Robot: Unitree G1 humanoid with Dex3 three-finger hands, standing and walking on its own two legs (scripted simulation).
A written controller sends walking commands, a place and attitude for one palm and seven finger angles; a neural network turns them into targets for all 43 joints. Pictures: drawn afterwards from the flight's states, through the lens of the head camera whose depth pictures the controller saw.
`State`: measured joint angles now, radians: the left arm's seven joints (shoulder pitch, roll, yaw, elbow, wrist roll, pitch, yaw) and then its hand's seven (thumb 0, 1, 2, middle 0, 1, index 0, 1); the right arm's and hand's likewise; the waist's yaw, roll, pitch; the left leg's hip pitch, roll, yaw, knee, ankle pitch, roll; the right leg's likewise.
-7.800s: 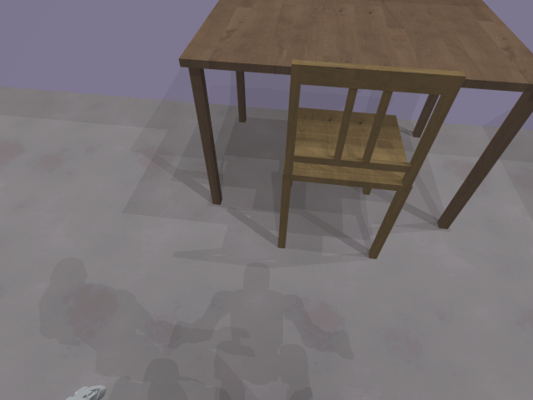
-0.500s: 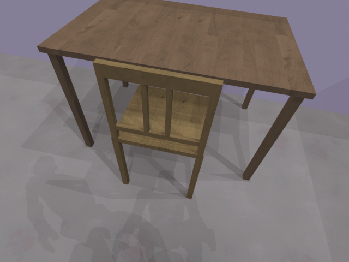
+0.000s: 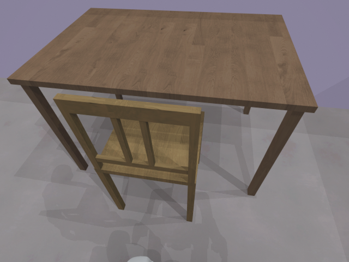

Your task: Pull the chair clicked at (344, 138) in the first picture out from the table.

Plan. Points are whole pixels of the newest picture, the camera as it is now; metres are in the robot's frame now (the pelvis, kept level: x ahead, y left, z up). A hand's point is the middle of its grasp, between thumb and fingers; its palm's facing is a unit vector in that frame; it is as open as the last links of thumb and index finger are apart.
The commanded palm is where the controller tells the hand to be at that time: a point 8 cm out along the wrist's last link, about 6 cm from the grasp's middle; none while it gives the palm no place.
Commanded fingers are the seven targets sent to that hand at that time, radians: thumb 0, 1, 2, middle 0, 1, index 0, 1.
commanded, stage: come to a stop and stand still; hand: left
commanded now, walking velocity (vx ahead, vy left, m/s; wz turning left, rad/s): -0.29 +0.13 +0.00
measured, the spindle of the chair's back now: (122, 140) +0.51 +0.21 -0.10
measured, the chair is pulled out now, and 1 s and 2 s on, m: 0.00 0.00 0.00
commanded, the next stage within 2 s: look again from close up in 1.64 s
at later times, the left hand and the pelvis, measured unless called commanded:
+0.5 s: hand out of the picture +0.03 +0.21 -0.18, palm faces +0.04 -0.97 -0.24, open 7.4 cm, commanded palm none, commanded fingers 0.00 0.90 0.90 -0.20 -0.30 -0.20 -0.30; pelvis +0.01 +0.02 -0.01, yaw -2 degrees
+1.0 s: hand out of the picture +0.02 +0.15 -0.18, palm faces +0.03 -0.99 -0.16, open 7.3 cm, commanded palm none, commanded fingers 0.00 0.90 0.90 -0.20 -0.30 -0.20 -0.30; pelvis +0.03 -0.01 +0.00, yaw -1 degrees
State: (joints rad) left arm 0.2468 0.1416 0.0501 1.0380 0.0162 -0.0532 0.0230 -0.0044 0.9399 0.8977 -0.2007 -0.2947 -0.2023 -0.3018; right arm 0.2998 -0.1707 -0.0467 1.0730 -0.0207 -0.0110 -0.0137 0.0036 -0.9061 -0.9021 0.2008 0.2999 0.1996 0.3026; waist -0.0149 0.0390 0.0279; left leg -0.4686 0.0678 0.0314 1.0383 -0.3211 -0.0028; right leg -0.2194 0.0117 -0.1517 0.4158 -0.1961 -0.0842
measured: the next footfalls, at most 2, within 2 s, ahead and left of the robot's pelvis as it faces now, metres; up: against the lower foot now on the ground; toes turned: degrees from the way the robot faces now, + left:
left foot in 0.22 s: +0.12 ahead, +0.13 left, +0.00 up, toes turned +0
right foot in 0.52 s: +0.02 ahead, -0.10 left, +0.00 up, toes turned -5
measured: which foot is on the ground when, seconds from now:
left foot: up 0.00-0.20, down 0.22-1.00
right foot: down 0.00-0.26, up 0.28-0.50, down 0.52-1.00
